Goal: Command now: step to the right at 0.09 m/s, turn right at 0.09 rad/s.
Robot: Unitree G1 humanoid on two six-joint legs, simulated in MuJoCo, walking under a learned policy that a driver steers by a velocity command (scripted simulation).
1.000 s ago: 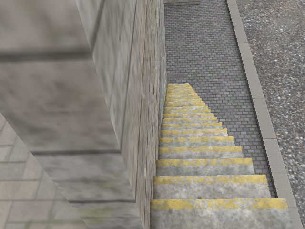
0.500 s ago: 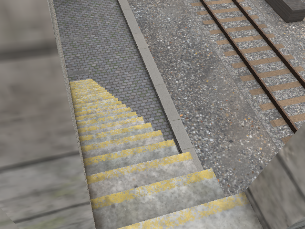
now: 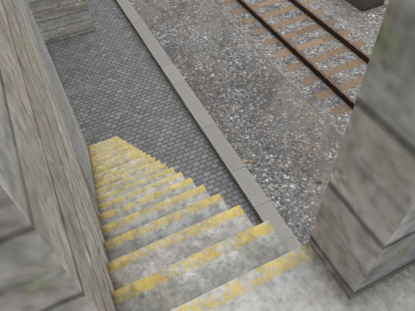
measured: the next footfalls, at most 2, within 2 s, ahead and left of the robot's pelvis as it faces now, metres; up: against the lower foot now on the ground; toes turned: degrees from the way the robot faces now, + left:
left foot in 0.16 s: +0.00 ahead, +0.06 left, +0.00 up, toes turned +2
right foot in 0.50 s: +0.23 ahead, -0.17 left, +0.00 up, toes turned -3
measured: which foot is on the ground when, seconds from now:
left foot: up 0.00-0.14, down 0.16-0.50, up 0.52-0.86, down 0.88-1.00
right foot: down 0.00-0.16, up 0.18-0.48, down 0.50-0.88, up 0.90-1.00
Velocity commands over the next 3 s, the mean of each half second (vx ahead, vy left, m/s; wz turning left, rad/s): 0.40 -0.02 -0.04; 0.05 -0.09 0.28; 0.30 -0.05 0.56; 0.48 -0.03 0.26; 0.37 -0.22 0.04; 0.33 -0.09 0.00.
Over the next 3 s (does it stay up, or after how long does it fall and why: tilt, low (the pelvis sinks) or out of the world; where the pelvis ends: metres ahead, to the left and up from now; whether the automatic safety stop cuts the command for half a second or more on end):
stays up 0.85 0.16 -0.40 its command is cut before an obstacle after 0.5 s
